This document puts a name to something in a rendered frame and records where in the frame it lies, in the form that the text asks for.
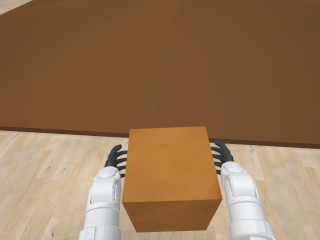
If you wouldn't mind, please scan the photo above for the right robot forearm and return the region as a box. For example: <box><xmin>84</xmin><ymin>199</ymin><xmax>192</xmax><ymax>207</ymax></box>
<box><xmin>220</xmin><ymin>161</ymin><xmax>276</xmax><ymax>240</ymax></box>

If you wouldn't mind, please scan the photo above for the left robot forearm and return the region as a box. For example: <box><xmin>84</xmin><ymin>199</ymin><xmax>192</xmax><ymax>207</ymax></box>
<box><xmin>78</xmin><ymin>166</ymin><xmax>122</xmax><ymax>240</ymax></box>

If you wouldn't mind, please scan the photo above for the right robot hand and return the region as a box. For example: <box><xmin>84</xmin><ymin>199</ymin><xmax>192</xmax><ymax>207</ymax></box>
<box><xmin>210</xmin><ymin>140</ymin><xmax>235</xmax><ymax>175</ymax></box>

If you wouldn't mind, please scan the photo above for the carton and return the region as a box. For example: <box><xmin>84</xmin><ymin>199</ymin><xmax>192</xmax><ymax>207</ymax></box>
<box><xmin>122</xmin><ymin>126</ymin><xmax>223</xmax><ymax>233</ymax></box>

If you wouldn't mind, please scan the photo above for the left robot hand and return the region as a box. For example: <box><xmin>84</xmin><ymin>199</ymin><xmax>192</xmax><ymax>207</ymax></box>
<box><xmin>104</xmin><ymin>144</ymin><xmax>128</xmax><ymax>178</ymax></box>

